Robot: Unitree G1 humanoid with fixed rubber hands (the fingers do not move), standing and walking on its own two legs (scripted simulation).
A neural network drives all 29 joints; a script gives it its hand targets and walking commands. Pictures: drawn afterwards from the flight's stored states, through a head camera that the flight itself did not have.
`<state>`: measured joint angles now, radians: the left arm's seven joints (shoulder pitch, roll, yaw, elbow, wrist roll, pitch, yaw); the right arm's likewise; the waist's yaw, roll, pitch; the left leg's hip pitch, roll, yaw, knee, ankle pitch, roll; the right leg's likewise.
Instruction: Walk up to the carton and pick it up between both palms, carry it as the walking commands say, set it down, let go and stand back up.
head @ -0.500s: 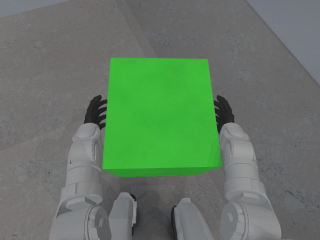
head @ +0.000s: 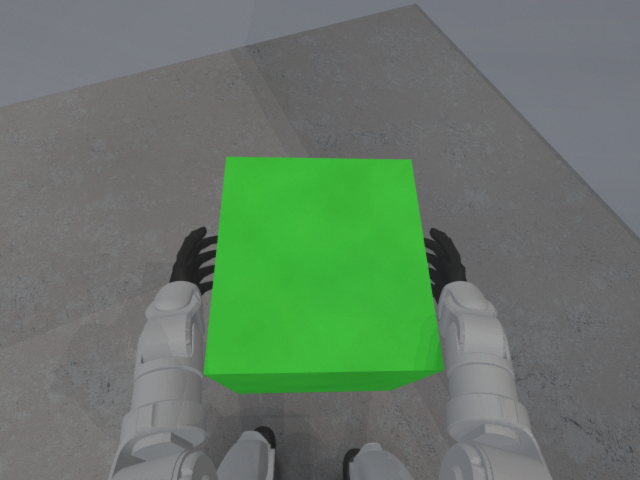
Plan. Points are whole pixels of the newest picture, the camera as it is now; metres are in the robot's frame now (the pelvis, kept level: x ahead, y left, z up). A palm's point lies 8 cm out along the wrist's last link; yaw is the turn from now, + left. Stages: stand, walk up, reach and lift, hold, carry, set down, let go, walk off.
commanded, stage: reach and lift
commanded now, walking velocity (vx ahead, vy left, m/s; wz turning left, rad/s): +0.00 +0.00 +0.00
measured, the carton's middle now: (317, 286) +0.38 +0.00 -0.10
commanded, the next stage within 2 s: hold in 1.94 s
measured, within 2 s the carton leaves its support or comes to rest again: neither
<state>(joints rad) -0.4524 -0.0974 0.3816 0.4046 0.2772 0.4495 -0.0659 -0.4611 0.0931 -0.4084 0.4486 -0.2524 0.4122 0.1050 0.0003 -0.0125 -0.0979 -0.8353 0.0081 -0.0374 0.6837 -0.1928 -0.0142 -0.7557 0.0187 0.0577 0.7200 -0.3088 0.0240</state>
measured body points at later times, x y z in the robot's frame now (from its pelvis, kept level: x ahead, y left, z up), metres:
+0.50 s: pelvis +0.02 -0.01 +0.03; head +0.05 +0.01 +0.48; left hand +0.34 +0.17 +0.03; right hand +0.34 -0.18 +0.03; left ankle +0.07 +0.13 -0.71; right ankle +0.01 -0.14 -0.71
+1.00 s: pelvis +0.03 -0.01 +0.04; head +0.00 +0.00 +0.49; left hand +0.31 +0.17 +0.07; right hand +0.32 -0.17 +0.07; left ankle +0.07 +0.13 -0.71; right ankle +0.01 -0.14 -0.71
